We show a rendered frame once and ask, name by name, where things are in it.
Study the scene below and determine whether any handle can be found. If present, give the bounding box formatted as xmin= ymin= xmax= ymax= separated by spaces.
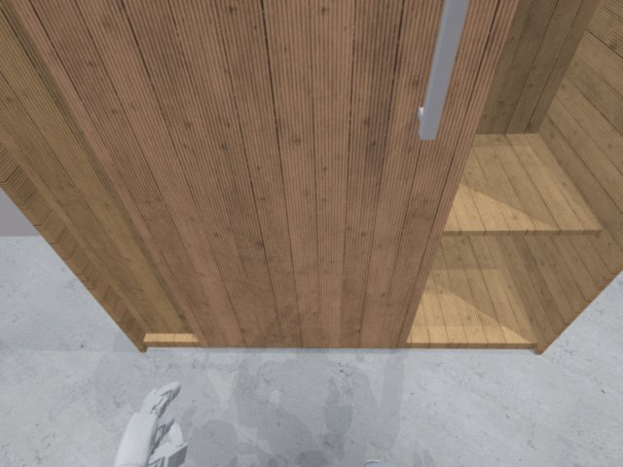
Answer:
xmin=418 ymin=0 xmax=469 ymax=140

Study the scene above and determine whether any left robot hand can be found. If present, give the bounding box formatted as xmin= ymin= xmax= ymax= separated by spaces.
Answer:
xmin=112 ymin=381 xmax=188 ymax=467

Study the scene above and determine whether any wardrobe door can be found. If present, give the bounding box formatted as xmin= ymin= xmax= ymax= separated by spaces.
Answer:
xmin=10 ymin=0 xmax=520 ymax=347
xmin=0 ymin=0 xmax=195 ymax=334

